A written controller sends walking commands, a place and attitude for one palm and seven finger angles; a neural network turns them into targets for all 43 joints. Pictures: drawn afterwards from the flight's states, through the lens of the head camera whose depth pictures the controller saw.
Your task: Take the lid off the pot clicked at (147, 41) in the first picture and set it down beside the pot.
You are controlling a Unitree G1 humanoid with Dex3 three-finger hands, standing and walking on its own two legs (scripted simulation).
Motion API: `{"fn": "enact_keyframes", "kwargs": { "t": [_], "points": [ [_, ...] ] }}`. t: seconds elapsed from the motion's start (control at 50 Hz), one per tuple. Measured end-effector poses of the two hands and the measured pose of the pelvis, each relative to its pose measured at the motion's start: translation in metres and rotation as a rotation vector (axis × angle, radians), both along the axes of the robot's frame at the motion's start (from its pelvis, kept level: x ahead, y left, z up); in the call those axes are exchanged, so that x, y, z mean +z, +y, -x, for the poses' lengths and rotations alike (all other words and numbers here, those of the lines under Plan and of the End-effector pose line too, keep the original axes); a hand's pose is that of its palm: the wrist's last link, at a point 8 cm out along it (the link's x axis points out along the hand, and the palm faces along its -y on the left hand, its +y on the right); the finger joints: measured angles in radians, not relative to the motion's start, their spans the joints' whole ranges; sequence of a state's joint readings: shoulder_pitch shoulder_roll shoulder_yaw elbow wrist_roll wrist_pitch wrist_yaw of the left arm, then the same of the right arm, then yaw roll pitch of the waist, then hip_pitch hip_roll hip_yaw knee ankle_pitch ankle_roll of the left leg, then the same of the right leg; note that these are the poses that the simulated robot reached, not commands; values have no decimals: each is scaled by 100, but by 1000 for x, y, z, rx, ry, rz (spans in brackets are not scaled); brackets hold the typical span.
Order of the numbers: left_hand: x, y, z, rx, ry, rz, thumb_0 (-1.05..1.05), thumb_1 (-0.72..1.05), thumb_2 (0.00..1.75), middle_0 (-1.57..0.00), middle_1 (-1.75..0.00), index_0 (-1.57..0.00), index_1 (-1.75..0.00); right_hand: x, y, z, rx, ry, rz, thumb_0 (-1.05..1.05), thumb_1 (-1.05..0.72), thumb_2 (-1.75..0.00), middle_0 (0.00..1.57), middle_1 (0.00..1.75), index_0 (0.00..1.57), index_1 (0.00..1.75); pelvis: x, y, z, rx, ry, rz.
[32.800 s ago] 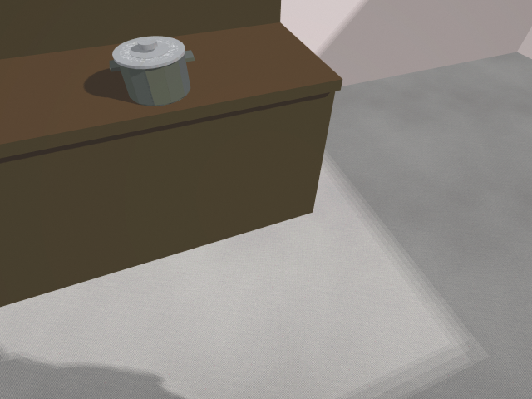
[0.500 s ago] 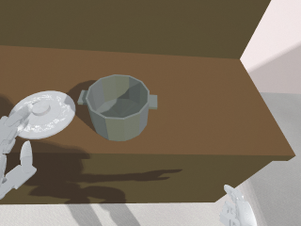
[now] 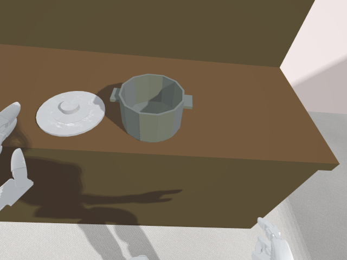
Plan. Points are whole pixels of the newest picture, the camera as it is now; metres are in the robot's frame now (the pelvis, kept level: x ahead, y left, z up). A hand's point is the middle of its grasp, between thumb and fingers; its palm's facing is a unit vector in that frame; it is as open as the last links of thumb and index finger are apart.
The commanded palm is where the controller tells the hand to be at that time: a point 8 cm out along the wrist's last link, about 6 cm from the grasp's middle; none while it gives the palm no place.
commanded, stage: step back with the hand held close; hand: left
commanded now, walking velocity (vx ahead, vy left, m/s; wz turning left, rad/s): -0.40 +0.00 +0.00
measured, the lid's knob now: (70, 106) +0.52 +0.36 +0.01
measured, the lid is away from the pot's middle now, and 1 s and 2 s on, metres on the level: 0.25 0.25 0.25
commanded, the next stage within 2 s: stop stepping back and stand still in 0.42 s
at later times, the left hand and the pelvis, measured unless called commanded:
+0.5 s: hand out of the picture +0.09 +0.23 +0.18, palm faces +0.31 -0.86 -0.40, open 7.4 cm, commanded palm none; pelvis -0.08 +0.01 +0.00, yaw -1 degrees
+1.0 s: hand out of the picture +0.03 +0.32 +0.18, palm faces +0.34 -0.85 -0.41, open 7.4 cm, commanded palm -0.03 +0.36 +0.20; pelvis -0.16 +0.08 -0.02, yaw +0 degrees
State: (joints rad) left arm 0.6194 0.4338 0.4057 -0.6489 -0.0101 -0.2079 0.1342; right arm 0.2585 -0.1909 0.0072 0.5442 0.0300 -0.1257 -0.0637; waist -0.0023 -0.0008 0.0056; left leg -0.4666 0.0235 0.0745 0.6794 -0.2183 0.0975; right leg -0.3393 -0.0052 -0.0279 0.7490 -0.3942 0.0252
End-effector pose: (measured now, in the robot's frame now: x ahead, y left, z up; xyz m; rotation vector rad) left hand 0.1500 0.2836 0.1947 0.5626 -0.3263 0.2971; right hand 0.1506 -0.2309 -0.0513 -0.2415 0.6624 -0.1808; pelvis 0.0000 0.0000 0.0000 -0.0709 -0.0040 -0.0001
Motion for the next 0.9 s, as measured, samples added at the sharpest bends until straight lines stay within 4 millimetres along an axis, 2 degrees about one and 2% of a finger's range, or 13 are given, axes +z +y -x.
{"fn": "enact_keyframes", "kwargs": {
  "t": [0.12,0.26,0.38,0.48,0.52,0.58,0.64,0.68,0.72,0.82,0.86,0.9],
  "points": [
    [10,-6,7,-41,-69,19,1,88,90,-21,-30,-21,-31,-4,7,14,28,4,-11,1,-90,-90,20,30,21,30,2,2,20,-29,10,25],
    [-6,-12,18,-128,-28,52,1,88,90,-21,-30,-21,-31,2,2,41,-19,-4,4,2,-90,-90,20,30,21,30,-1,3,40,-32,-4,19],
    [-8,-6,50,-99,25,7,1,88,90,-21,-30,-21,-31,4,-3,63,-15,-26,14,1,-90,-90,20,30,21,30,-3,1,64,-34,-19,20],
    [0,-6,86,-106,-61,30,1,88,90,-21,-30,-21,-31,-1,-4,87,-21,8,24,1,-90,-90,20,30,21,30,-5,5,79,-12,-45,5],
    [1,-1,94,-104,-116,74,1,88,90,-21,-30,-21,-31,2,-2,96,-38,32,36,1,-90,-90,20,30,21,30,-4,9,82,-13,-38,-14],
    [-17,16,84,-83,-132,173,1,88,90,-21,-30,-21,-31,4,5,106,-22,40,56,2,-90,-90,20,30,21,30,-8,21,94,17,-13,-21],
    [-28,33,89,-90,-141,147,1,88,90,-21,-30,-21,-31,3,16,114,-42,-17,79,2,-90,-90,20,30,21,30,-22,35,115,12,8,-29],
    [-30,38,95,-104,-99,89,1,88,90,-20,-30,-21,-30,7,28,125,-68,-44,54,2,-90,-90,20,30,20,30,-20,40,127,-53,-17,-67],
    [-23,37,102,-146,-60,47,1,89,90,-20,-30,-21,-30,10,40,137,-79,-70,27,2,-90,-90,20,30,20,30,-15,45,132,-73,-19,-56],
    [19,31,127,-226,-138,-40,2,88,90,-21,-30,-21,-31,3,66,171,-48,-3,-41,1,-90,-90,20,30,21,30,-4,54,139,-27,10,-7],
    [27,37,137,-210,-156,-81,1,88,90,-21,-30,-21,-31,-7,70,182,-34,36,-54,1,-90,-90,20,30,21,30,-7,57,144,-29,15,0],
    [25,48,141,-180,-149,-92,1,88,90,-21,-30,-21,-31,-18,71,190,-33,73,-60,1,-90,-90,20,30,21,30,-10,62,151,-31,9,25]
  ]
}}
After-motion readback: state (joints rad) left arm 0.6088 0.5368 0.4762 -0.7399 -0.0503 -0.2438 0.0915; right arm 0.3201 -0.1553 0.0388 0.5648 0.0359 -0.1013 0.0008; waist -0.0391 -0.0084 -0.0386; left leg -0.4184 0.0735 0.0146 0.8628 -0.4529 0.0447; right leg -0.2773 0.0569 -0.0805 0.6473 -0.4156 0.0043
